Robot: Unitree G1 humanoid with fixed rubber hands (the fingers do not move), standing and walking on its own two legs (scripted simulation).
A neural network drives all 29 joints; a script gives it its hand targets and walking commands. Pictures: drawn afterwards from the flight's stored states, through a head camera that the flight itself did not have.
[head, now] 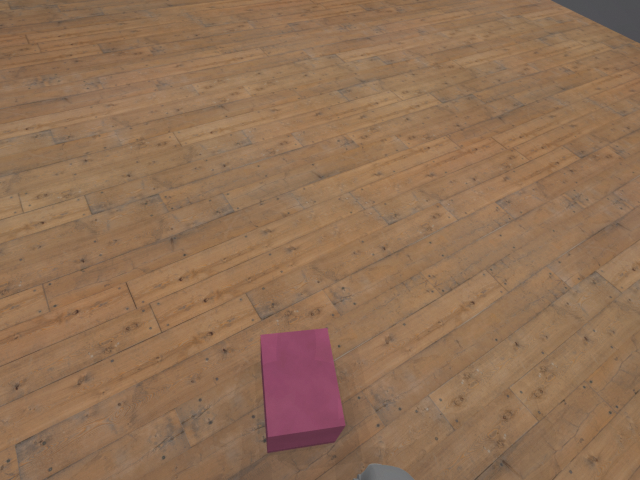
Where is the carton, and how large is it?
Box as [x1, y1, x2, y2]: [260, 328, 345, 452]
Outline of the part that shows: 326,328 260,335 261,369 267,452 334,442 345,425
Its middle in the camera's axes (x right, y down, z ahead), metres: -0.06 +0.44 +1.13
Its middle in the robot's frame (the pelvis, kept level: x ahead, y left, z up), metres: +0.44 -0.02 -0.69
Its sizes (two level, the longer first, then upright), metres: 0.269 0.196 0.200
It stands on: the floor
